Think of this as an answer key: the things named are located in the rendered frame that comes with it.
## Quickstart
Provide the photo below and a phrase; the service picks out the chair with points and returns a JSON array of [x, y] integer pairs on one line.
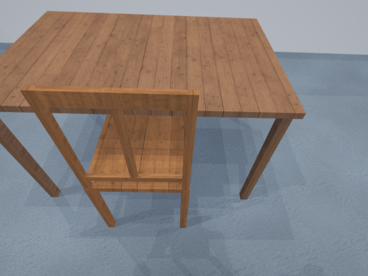
[[134, 153]]

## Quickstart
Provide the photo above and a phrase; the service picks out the table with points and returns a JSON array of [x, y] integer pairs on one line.
[[229, 60]]

